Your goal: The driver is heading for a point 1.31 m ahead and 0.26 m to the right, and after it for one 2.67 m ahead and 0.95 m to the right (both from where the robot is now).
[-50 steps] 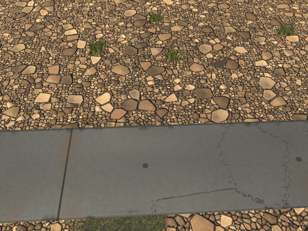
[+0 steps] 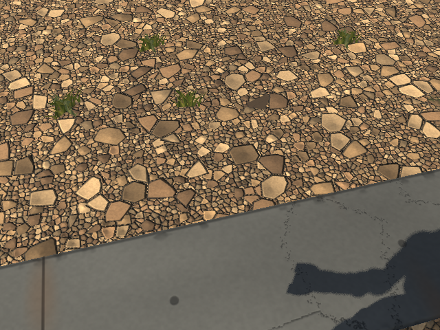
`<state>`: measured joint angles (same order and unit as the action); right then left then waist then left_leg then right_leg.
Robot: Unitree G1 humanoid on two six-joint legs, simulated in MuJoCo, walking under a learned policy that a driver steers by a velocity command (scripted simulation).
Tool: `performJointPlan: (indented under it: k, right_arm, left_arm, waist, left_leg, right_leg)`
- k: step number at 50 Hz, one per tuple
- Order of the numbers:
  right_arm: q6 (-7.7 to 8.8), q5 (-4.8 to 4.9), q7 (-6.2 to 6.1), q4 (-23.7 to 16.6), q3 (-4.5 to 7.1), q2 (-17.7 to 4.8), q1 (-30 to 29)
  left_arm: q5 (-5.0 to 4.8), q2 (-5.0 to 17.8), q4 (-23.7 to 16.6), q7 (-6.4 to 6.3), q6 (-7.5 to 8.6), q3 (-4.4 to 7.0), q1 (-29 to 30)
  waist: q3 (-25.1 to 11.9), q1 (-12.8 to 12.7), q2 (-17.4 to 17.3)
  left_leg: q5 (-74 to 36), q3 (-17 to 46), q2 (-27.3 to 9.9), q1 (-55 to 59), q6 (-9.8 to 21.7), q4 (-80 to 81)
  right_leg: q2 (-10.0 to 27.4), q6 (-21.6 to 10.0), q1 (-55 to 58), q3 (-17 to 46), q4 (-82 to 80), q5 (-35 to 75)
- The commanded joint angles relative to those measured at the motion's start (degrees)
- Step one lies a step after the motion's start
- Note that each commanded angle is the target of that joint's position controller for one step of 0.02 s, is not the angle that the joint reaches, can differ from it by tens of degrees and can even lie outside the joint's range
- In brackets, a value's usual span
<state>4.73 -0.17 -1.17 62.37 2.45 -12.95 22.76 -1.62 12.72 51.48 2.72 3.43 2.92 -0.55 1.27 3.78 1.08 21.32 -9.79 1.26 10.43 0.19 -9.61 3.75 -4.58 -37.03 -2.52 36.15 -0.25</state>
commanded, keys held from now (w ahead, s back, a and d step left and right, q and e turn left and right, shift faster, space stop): w+e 0.50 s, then w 0.50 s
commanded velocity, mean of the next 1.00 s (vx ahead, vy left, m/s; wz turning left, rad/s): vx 0.49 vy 0.00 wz -0.38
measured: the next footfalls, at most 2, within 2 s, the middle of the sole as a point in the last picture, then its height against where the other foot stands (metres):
right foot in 0.06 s outside the picture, level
left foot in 0.54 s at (211, 305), level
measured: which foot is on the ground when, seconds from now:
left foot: down 0.00-0.08, up 0.10-0.52, down 0.54-1.00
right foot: up 0.00-0.04, down 0.06-0.56, up 0.58-0.98, down 1.00-1.00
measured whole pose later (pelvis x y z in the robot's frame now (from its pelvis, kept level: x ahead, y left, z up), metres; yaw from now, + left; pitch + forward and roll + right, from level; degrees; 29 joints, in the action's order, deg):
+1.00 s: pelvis +0.58 -0.13 +0.00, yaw -23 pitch +1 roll +2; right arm 4.1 -0.6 0.5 57.8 2.6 -12.7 26.8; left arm 2.3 12.3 45.2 1.6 2.4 1.7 -2.8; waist 1.1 4.3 0.8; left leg 21.9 -6.7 -0.8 -0.2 -1.0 -22.2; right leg 1.1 -4.6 -24.6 -3.6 29.4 -7.7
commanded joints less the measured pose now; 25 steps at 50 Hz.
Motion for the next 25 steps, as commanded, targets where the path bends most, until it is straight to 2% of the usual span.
performJointPlan:
  k: [1,2,3,4,5,6,7,8,9,10,11,12,13,15,17,18,19,21,23,24,25]
  right_arm:
    - [-0.60,0.31,-0.61,-2.8,2.18,-10.8,-0.5]
    - [-1.21,0.09,-0.87,-3.6,2.36,-11.4,-1.5]
    - [-1.53,0.05,-1.00,-4.6,2.21,-11.6,-2.5]
    - [-0.89,-0.80,-0.85,-6.2,1.47,-10.0,-1.8]
    - [1.43,-0.39,0.33,-8.7,-0.72,-2.1,1.9]
    - [2.03,-7.62,6.38,-4.7,-1.44,-2.3,6.9]
    - [3.32,-6.37,6.52,-7.7,-0.29,-5.4,-4.2]
    - [3.79,-5.99,5.31,-9.1,0.00,-7.6,-6.1]
    - [3.55,-6.22,4.22,-10.6,-1.00,-5.1,-6.0]
    - [2.98,-6.25,3.52,-10.6,-1.49,-3.4,-5.8]
    - [1.79,-5.68,2.79,-10.9,-1.61,-3.4,-5.6]
    - [0.94,-5.33,2.40,-11.4,-2.02,-3.0,-6.0]
    - [0.47,-5.17,1.95,-12.4,-2.33,-3.3,-7.2]
    - [0.45,-5.10,1.14,-14.6,-2.56,-4.2,-11.4]
    - [-0.18,-4.22,1.37,-16.7,-3.44,-2.2,-16.9]
    - [-0.73,-3.78,1.84,-17.6,-3.74,-1.7,-19.2]
    - [-1.16,-3.78,2.24,-18.0,-3.78,-2.1,-20.6]
    - [-1.02,-4.10,2.38,-18.7,-3.63,-3.2,-24.5]
    - [-0.60,-3.99,1.87,-19.3,-3.35,-4.1,-27.8]
    - [-0.34,-3.57,1.59,-19.2,-3.18,-4.7,-28.2]
    - [0.08,-2.77,1.33,-18.7,-2.70,-5.8,-26.5]
  left_arm:
    - [0.08,5.5,-5.4,1.21,0.71,1.50,3.2]
    - [-0.03,7.8,-4.1,1.34,0.52,2.78,-3.4]
    - [-0.18,10.9,-1.8,0.97,0.20,4.63,-12.8]
    - [-0.11,16.0,-0.5,-0.33,-0.52,6.35,-21.3]
    - [-0.16,18.2,-2.2,-0.52,-0.55,6.19,-19.8]
    - [8.11,9.5,5.7,-1.39,0.88,3.14,-38.0]
    - [7.53,7.5,5.0,-0.97,2.79,3.22,-29.7]
    - [5.91,4.8,4.5,-0.96,3.43,2.08,-23.2]
    - [5.39,2.8,4.5,-0.92,4.02,1.14,-19.6]
    - [5.36,1.2,3.6,-0.78,4.20,0.05,-14.6]
    - [5.50,0.6,2.4,-0.38,4.26,-0.40,-12.2]
    - [5.39,1.4,1.9,-0.17,4.80,-0.46,-11.3]
    - [5.41,2.6,1.4,0.12,5.39,-0.32,-11.5]
    - [6.34,3.7,0.8,0.69,6.15,-0.34,-13.1]
    - [5.77,5.6,1.7,1.72,5.96,0.17,-17.1]
    - [5.41,6.9,2.6,2.34,5.63,0.78,-20.9]
    - [5.31,7.5,3.5,2.94,5.33,1.32,-24.6]
    - [5.51,6.9,4.7,3.60,4.61,1.88,-29.7]
    - [5.71,6.0,5.2,3.40,3.79,2.17,-30.7]
    - [5.97,6.1,5.1,3.07,3.45,2.44,-30.0]
    - [6.33,6.4,4.7,2.78,3.30,2.67,-28.2]
  waist:
    - [2.6,-4.2,-6.8]
    - [-1.5,-7.8,-8.1]
    - [-6.6,-12.6,-7.5]
    - [-12.8,-14.5,0.8]
    - [-19.9,-8.2,13.7]
    - [-24.4,-14.7,1.7]
    - [3.0,-13.4,4.2]
    - [-1.0,-10.5,-0.6]
    - [-2.1,-7.4,0.0]
    - [-0.9,-4.2,-1.4]
    - [-0.6,-3.1,-1.0]
    - [-1.4,-2.4,-0.3]
    - [-0.5,-2.6,-0.1]
    - [-0.1,-3.4,-0.8]
    - [0.4,-5.0,0.3]
    - [0.5,-6.2,1.4]
    - [0.8,-7.3,1.9]
    - [1.7,-8.9,1.8]
    - [1.9,-8.7,2.6]
    - [1.6,-8.0,3.0]
    - [0.6,-6.1,3.0]
  left_leg:
    - [-58.2,0.0,-17.2,-3.2,6.3,-8.7]
    - [-66.0,-0.9,-16.7,-3.7,5.5,-18.0]
    - [-64.7,-1.8,-14.6,-9.1,3.8,-31.0]
    - [-43.2,-2.1,-11.5,-24.7,1.4,-50.2]
    - [7.8,5.4,2.7,-46.8,-1.9,-72.1]
    - [1.2,22.6,-0.1,-50.0,5.0,-69.2]
    - [1.4,17.8,-1.3,-64.1,4.7,-72.7]
    - [-0.9,18.3,-4.2,-59.2,6.0,-68.7]
    - [-3.4,18.9,-6.0,-54.7,6.5,-65.5]
    - [-6.5,18.1,-8.4,-49.7,6.0,-63.1]
    - [-6.8,17.8,-8.4,-47.3,5.1,-63.5]
    - [-6.0,17.0,-8.8,-47.5,4.2,-62.2]
    - [-7.8,16.2,-9.1,-47.8,3.3,-59.8]
    - [-15.7,13.4,-9.2,-44.6,0.9,-48.1]
    - [-22.6,9.7,-6.9,-37.1,-0.8,-36.1]
    - [-22.7,8.2,-5.4,-35.4,-1.7,-32.5]
    - [-22.5,7.9,-4.7,-36.2,-2.1,-29.6]
    - [-22.7,8.7,-4.2,-40.5,-1.7,-23.4]
    - [-20.7,10.7,-4.3,-44.7,0.1,-18.7]
    - [-19.7,10.8,-4.2,-44.1,1.5,-17.1]
    - [-20.8,10.1,-3.7,-39.0,3.5,-15.5]
  right_leg:
    - [-4.0,-3.0,6.1,-4.2,0.1,-6.1]
    - [-6.4,-4.2,14.1,-5.4,0.2,-7.9]
    - [-8.2,-6.2,27.7,-4.6,-2.7,-6.4]
    - [1.5,-9.9,45.2,12.0,-4.0,-9.8]
    - [16.0,-21.4,59.8,48.3,-16.1,-22.4]
    - [9.8,-14.7,63.1,46.3,-19.9,-43.1]
    - [8.5,-12.7,49.7,39.1,-20.2,-37.1]
    - [7.7,-13.5,44.0,33.7,-21.3,-29.0]
    - [6.1,-13.4,37.9,30.2,-21.7,-25.4]
    - [5.9,-12.4,28.6,27.4,-22.9,-21.5]
    - [5.8,-13.4,22.8,26.6,-24.8,-19.5]
    - [5.3,-13.8,20.0,25.3,-25.4,-18.3]
    - [4.1,-13.6,17.1,23.0,-25.8,-16.9]
    - [1.0,-12.7,12.1,18.2,-25.6,-10.9]
    - [-1.7,-11.7,8.2,14.3,-24.2,-2.8]
    - [-1.4,-12.0,9.7,14.6,-23.5,0.8]
    - [-0.1,-12.5,13.7,16.3,-22.2,3.1]
    - [3.1,-13.2,23.4,20.8,-20.1,6.1]
    - [6.2,-12.5,33.2,24.8,-18.1,7.6]
    - [7.1,-11.6,36.2,25.7,-17.3,9.6]
    - [6.7,-10.0,36.3,25.4,-15.8,14.9]
Keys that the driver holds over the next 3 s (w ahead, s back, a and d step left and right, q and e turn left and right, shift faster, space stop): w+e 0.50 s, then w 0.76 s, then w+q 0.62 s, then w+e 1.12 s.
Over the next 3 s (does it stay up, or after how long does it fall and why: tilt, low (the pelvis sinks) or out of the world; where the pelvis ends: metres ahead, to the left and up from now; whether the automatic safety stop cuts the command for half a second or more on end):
stays up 1.72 -0.40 -0.15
